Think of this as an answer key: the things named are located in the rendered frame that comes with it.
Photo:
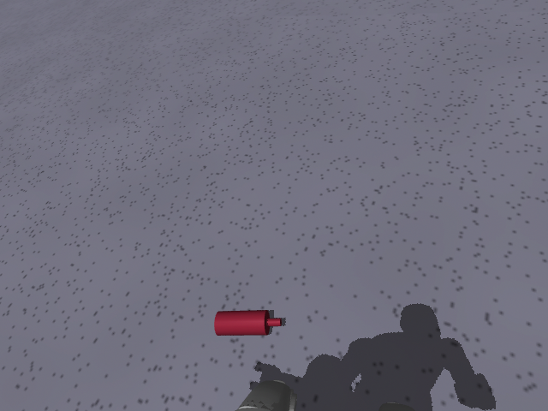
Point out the bottle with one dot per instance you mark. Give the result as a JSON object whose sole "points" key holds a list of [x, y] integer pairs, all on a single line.
{"points": [[244, 323]]}

